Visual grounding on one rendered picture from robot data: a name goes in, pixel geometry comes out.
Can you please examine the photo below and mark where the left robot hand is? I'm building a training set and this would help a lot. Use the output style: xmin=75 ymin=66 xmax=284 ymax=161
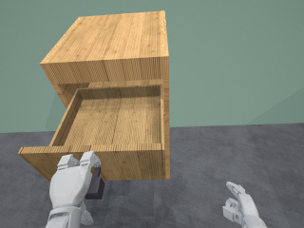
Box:
xmin=49 ymin=150 xmax=102 ymax=225

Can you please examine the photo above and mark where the right robot hand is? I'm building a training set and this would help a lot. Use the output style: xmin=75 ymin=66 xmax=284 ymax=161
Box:
xmin=222 ymin=181 xmax=259 ymax=225

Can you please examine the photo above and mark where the cabinet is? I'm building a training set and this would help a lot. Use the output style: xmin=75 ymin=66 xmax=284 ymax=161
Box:
xmin=40 ymin=10 xmax=170 ymax=180

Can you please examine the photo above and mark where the drawer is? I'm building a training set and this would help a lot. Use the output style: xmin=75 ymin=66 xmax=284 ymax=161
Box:
xmin=17 ymin=85 xmax=166 ymax=181

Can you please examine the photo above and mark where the robot left forearm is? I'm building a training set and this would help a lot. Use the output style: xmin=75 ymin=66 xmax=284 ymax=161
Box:
xmin=46 ymin=205 xmax=83 ymax=228

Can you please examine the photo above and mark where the robot right forearm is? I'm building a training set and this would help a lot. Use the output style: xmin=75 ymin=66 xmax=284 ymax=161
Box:
xmin=241 ymin=215 xmax=267 ymax=228

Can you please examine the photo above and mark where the handle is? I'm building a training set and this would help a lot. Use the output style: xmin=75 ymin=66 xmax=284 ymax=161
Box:
xmin=85 ymin=166 xmax=105 ymax=200

